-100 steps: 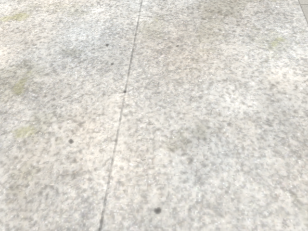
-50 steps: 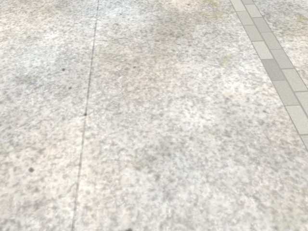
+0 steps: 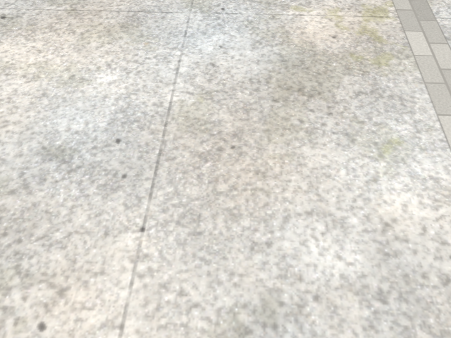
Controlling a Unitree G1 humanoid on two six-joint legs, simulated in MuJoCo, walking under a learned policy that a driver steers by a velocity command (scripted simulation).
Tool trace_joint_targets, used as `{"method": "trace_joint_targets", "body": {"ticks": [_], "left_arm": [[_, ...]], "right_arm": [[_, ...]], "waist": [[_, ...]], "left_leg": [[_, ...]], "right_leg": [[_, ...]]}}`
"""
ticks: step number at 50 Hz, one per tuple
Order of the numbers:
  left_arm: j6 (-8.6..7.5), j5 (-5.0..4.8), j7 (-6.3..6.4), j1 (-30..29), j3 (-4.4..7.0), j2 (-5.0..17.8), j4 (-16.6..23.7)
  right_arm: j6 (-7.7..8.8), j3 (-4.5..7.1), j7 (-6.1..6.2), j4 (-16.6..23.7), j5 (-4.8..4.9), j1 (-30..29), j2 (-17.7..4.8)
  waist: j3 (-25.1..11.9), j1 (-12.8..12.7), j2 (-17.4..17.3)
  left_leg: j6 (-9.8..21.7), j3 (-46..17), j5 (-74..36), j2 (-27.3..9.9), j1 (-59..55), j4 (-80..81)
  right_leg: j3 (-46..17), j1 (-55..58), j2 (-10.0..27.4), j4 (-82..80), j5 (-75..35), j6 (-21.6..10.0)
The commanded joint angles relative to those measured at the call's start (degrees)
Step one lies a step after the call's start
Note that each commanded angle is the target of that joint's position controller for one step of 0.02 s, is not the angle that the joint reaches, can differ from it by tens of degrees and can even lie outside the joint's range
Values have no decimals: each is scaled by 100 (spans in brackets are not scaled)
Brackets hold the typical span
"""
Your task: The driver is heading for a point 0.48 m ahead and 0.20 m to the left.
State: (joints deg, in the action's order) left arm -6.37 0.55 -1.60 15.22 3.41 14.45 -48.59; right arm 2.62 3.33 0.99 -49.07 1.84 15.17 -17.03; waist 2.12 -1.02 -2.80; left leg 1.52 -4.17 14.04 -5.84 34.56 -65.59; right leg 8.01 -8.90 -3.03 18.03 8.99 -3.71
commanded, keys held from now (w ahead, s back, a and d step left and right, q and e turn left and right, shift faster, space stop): w+q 0.48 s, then no key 0.52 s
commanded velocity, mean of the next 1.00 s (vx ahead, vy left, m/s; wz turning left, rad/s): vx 0.34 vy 0.00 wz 0.36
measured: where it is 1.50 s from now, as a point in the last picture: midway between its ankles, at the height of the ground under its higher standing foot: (198, 333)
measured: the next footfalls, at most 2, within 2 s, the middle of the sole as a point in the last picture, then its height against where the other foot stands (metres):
left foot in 0.32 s outside the picture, level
right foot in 0.78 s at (228, 293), level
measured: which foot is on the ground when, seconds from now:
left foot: up 0.00-0.30, down 0.32-0.80, up 0.82-1.00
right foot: down 0.00-0.34, up 0.36-0.76, down 0.78-1.00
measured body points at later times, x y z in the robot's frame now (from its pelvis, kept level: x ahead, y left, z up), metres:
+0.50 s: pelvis +0.28 +0.08 +0.00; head +0.32 +0.10 +0.44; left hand +0.34 +0.38 -0.11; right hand +0.46 -0.16 -0.11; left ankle +0.30 +0.15 -0.74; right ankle +0.29 -0.10 -0.65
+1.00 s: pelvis +0.47 +0.09 -0.01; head +0.50 +0.09 +0.44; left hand +0.52 +0.37 -0.12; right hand +0.67 -0.12 -0.14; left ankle +0.39 +0.22 -0.72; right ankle +0.60 +0.03 -0.74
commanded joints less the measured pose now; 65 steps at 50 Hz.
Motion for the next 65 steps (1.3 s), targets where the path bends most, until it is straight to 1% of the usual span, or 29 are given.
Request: {"method": "trace_joint_targets", "body": {"ticks": [1, 6, 11, 14, 16, 17, 18, 19, 20, 21, 23, 28, 30, 33, 36, 38, 39, 40, 41, 42, 43, 45, 47, 52, 54, 55, 57, 60, 65], "left_arm": [[-168, 33, 50, -414, 136, 626, 256], [-73, -5, 177, -132, 172, 905, 110], [189, -128, 203, 383, 230, 1093, -103], [335, -152, 259, 203, 288, 1324, -19], [406, -163, 317, 46, 263, 1325, 77], [327, -24, 309, 274, 121, 904, 270], [96, -12, 209, 477, -67, 397, 519], [-116, -199, 108, -196, 58, 956, 639], [-212, -331, 71, -521, 55, 982, 783], [-239, -234, 111, -522, 38, 888, 752], [-110, -69, 136, -348, 112, 964, 671], [106, 54, 185, -574, 30, 631, 775], [83, 36, 154, -915, -39, 489, 828], [42, -22, 61, -1272, -41, 550, 912], [-4, 41, -1, -1228, 43, 781, 925], [-60, 107, -7, -788, 97, 847, 779], [-96, 175, 26, -559, 137, 1038, 729], [-99, 291, 58, -403, 155, 1295, 787], [1, 242, 61, -128, 68, 895, 691], [80, 43, 21, -39, -29, 593, 626], [152, -41, 9, -303, -40, 603, 627], [290, -5, 17, -955, -97, 559, 716], [416, 79, 47, -1315, -55, 672, 728], [489, -34, 150, -1145, -87, 574, 520], [468, 28, 128, -968, -127, 484, 432], [468, 37, 128, -1011, -102, 508, 437], [462, 22, 158, -1032, -115, 442, 374], [472, 5, 194, -868, -110, 421, 200], [512, -35, 193, -882, -89, 425, -40]], "right_arm": [[-64, 65, 17, 305, -50, 304, -173], [62, -20, -207, 696, -82, -704, -42], [66, -62, -415, 1259, -55, -1483, -41], [24, 83, -473, 1396, -41, -1085, -328], [-10, 415, -379, 1058, -15, 521, -892], [-81, 610, -232, 929, -20, 1169, -1500], [-11, 582, -243, 1154, -42, 842, -1718], [50, 424, -284, 1188, -99, 904, -1183], [101, 354, -284, 1179, -127, 714, -938], [128, 316, -289, 1220, -104, 317, -805], [143, 221, -245, 1410, -176, -166, -548], [135, 264, -67, 1318, -173, -102, -778], [64, 247, -6, 1230, -141, 33, -749], [-2, 221, 33, 1063, -142, 307, -752], [-18, 180, 41, 967, -161, 258, -651], [-36, 147, 46, 939, -153, 58, -558], [-22, 115, 42, 970, -205, 148, -457], [19, 41, 26, 980, -279, 734, -259], [1, -28, 20, 805, -217, 1252, -178], [-89, 49, 5, 797, -170, 1046, -577], [-222, 104, 33, 842, -114, 683, -685], [-492, 124, 100, 871, -143, 311, -599], [-584, 61, 140, 788, -157, 362, -333], [-477, 42, 105, 448, -268, 570, -157], [-454, 84, 130, 623, -354, 222, -505], [-419, 121, 123, 523, -315, 175, -575], [-284, 41, 112, 505, -331, 23, -271], [-125, 33, 101, 424, -273, 114, -247], [-104, 24, 109, 268, -235, 321, -249]], "waist": [[170, 254, 561], [315, -110, 353], [453, -369, 339], [-67, 28, 703], [-941, 923, 621], [-1501, 968, -353], [-2219, 439, -1176], [-2184, 833, -437], [-1413, 727, -218], [-891, 402, 346], [-586, 51, 173], [-315, -3, 85], [-416, 182, -99], [-550, 416, -252], [-549, 327, -327], [-613, 26, -296], [-866, -14, -5], [-1525, 225, 794], [-2199, 116, 1639], [-2156, 18, 1299], [-1678, 37, 931], [-895, 184, 760], [-540, 295, 1148], [-794, 343, 971], [-395, 112, 484], [-168, 18, 40], [-108, 1, -106], [-217, -1, -59], [-343, 72, 135]], "left_leg": [[-69, -398, -745, -275, 351, 343], [-61, 157, -1985, -144, 355, 2121], [157, 536, -1333, -10, 837, 2875], [463, 1027, -451, 526, -149, 2921], [863, 1015, -634, 979, -2475, 3406], [1376, -879, -518, -151, -4386, 3517], [2435, -4197, 201, -1364, -5716, 4490], [2172, -4035, 274, -1319, -5701, 4871], [1918, -3098, -104, -1117, -4993, 4864], [1701, -2399, -737, -827, -4073, 4889], [1555, -1756, -1590, -491, -3024, 5104], [1378, -563, -4051, -80, -2112, 5056], [1085, -204, -3956, 203, -2024, 4885], [926, -419, -3278, 51, -2297, 4743], [867, -838, -3092, -252, -2830, 4261], [700, -905, -3127, -147, -2951, 3646], [466, -765, -2833, 228, -2772, 3069], [159, -657, -1182, 685, -1881, 2036], [-215, -486, 2000, 1021, -1125, 771], [-355, -626, 2765, 884, -866, 340], [-470, -609, 2495, 703, -628, 73], [-578, -357, 2044, 411, -723, 568], [-584, -9, 1696, 420, -1475, 1701], [-281, 328, -229, 538, -2770, 3654], [17, -218, 115, 72, -2438, 3996], [126, -199, 1070, 179, -1708, 4061], [4, -185, 1081, 207, -1347, 4284], [-103, -139, 223, 232, -1586, 4146], [-90, -56, -474, 290, -1822, 3982]], "right_leg": [[-858, -302, 1676, -1332, -735, -822], [-87, 189, 1587, -1338, -1177, -656], [155, 1481, 1943, -793, -1921, -555], [405, 1737, 1948, 366, -4576, -345], [601, 888, 1629, 2627, -4782, -42], [622, -1002, 1176, 4602, -2017, 254], [-507, -2968, -52, 6320, 2395, 491], [-1431, -3585, 278, 6490, 2193, 338], [-1355, -3749, 515, 6163, 1721, 201], [-1315, -3500, 773, 5554, 1321, 195], [-1325, -2799, 1019, 4900, 924, 302], [-930, -2440, 796, 3415, -15, 783], [-821, -2042, 591, 2428, -929, 768], [-865, -1735, 397, 1630, -1787, 668], [-1057, -1755, 408, 1220, -1370, 402], [-964, -1239, 361, 695, -1583, 167], [-1155, -474, 652, 618, -3323, 10], [-1996, 1050, 1564, 1123, -5326, -591], [-3083, 1907, 2463, 1061, -5767, -1483], [-3510, 1664, 2507, 785, -4408, -1541], [-3431, 1213, 2338, 557, -2858, -1334], [-2953, 0, 1964, 17, -707, -956], [-2310, -927, 1444, -321, 147, -674], [-1781, -1190, 1165, -159, 1207, -432], [-1508, -1394, 809, 10, 2027, 75], [-1189, -1004, 562, 199, 1684, 217], [-1133, -527, 544, 586, 988, 195], [-1074, -416, 521, 821, 173, 102], [-1044, -226, 523, 1011, -759, 118]]}}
